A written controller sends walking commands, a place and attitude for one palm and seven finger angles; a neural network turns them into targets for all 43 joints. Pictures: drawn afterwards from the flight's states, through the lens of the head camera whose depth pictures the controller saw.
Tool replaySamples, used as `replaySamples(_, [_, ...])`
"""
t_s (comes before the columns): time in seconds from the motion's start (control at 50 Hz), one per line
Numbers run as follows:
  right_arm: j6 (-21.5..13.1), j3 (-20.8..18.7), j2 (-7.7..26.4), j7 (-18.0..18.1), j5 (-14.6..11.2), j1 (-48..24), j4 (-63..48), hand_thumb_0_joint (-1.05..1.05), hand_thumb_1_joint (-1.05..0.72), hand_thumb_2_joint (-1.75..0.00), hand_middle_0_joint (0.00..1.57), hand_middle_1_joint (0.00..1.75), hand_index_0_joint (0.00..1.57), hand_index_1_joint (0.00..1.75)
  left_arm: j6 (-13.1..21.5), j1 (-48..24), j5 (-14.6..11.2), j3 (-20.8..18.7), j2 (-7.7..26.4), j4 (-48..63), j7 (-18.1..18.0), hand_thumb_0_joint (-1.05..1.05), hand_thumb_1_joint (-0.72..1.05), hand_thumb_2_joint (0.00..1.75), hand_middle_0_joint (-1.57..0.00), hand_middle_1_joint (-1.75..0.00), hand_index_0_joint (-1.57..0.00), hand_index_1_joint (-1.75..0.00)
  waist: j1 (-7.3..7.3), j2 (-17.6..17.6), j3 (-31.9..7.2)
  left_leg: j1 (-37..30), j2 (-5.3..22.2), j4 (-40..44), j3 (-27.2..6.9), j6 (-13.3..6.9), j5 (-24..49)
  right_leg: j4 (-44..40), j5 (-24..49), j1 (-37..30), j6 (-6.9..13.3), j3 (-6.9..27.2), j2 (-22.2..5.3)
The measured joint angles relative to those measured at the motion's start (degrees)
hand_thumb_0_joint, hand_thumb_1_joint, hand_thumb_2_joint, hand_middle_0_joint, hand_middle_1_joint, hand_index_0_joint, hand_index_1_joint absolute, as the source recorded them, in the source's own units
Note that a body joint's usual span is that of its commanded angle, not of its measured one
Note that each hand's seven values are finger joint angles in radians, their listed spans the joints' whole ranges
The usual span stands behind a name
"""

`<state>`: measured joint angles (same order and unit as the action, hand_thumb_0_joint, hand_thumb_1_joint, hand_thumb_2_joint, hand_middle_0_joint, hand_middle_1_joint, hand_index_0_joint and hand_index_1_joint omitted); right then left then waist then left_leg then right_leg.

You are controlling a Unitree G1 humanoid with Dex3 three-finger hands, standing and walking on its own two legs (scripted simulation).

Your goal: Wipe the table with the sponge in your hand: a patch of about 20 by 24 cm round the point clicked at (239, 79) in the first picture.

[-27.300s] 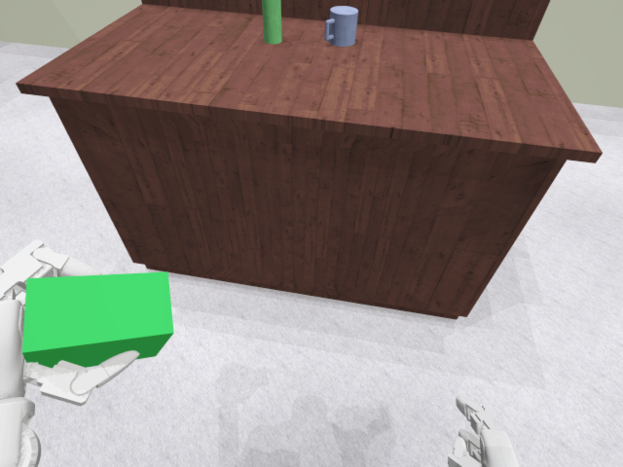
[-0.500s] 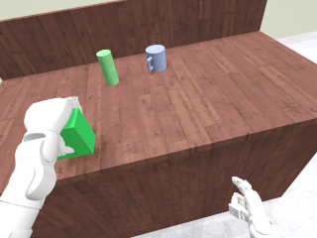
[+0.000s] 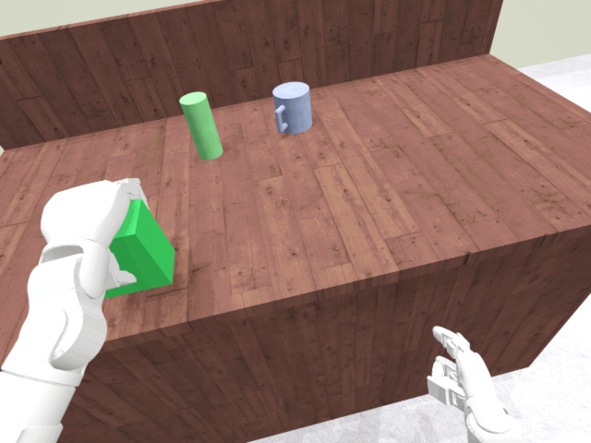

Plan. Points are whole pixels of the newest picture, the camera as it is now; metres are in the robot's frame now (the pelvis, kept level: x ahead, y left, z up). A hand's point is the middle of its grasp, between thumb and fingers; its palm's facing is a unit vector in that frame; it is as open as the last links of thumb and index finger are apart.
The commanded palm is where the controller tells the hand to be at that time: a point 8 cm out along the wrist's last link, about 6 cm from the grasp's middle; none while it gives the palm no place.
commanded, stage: move the sponge above the wiping area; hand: left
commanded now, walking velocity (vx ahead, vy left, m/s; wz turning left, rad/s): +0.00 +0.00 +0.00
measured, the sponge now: (126, 258) +0.28 +0.29 +0.13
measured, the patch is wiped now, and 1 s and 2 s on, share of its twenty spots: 0.00 0.00 0.00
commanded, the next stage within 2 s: lower the sponge onto the table in 0.96 s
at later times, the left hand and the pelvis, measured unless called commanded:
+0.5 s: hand (115, 236) +0.28 +0.28 +0.18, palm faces +0.11 -0.04 -0.99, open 10.2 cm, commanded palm +0.23 +0.27 +0.25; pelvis +0.00 +0.00 +0.00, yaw +0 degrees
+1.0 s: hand (108, 238) +0.27 +0.28 +0.18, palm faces +0.13 -0.04 -0.99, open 10.2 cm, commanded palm +0.22 +0.27 +0.25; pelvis +0.00 +0.00 +0.00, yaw -1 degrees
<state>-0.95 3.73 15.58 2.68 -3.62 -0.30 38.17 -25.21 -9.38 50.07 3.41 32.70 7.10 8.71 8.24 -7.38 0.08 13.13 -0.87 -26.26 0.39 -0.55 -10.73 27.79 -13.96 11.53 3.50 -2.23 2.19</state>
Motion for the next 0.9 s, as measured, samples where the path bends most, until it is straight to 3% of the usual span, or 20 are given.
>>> replaySamples(0.14, [-0.51,0.28,-0.45,-0.01,0.19,-0.37,-0.63,0.01,-0.9,-0.9,0.2,0.3,0.2,0.3,1.59,1.59,-0.27,0.5,-0.01,3.81,0.8,-0.01,-0.51,1.03,-0.71,-1.34,-0.74,-1.33,0.46,-0.04,0.07,-0.25,-0.07,-0.08,0.01,-0.12,-0.16,-0.1,-0.07,-0.32,-0.07,0.04,-0.06])
replaySamples(0.28, [-0.11,0.62,-0.87,-0.23,0.1,-0.9,-0.16,0.01,-0.9,-0.9,0.2,0.3,0.2,0.3,0.04,-0.82,0.21,1.5,-0.47,2.3,-0.15,-0.01,-0.51,1.03,-0.71,-1.34,-0.74,-1.33,0.75,0.07,-0.06,-0.46,-0.21,0.42,-0.08,-0.12,0.17,-0.36,0.11,-0.47,-0.1,-0.03,-0.19])
replaySamples(0.42, [0.43,0.89,-0.75,-0.48,-0.12,-1.06,-0.5,0.01,-0.9,-0.9,0.2,0.3,0.2,0.3,-1.73,-0.26,0.19,0.86,-0.02,3.26,1.3,-0.01,-0.51,1.03,-0.71,-1.34,-0.74,-1.33,0.33,-0.09,-0.28,-0.33,-0.19,0.48,0.08,-0.15,0.23,-0.29,0.15,-0.21,-0.14,0.14,-0.17])
replaySamples(0.7, [-0.33,0.38,-0.13,0.35,-0.09,-0.11,0.21,0.01,-0.9,-0.9,0.2,0.3,0.2,0.3,-0.3,-1.75,0.11,1.85,0.25,1.74,1.11,-0.01,-0.51,1.03,-0.71,-1.34,-0.74,-1.33,0.67,0.08,0.27,-0.36,-0.1,0.21,-0.38,0.05,0.35,-0.23,0.23,-0.47,0.06,-0.29,-0.05])
replaySamples(0.9, [-0.26,0.54,-0.49,-0.24,0.01,0.0,-0.43,0.01,-0.9,-0.9,0.2,0.3,0.2,0.3,-0.43,0.06,-0.85,-1.09,1.14,3.22,1.85,-0.01,-0.51,1.03,-0.71,-1.34,-0.74,-1.33,-0.38,-0.09,-0.26,-0.13,0.23,0.04,0.31,0.12,0.08,0.05,0.22,0.08,0.11,0.43,0.26])
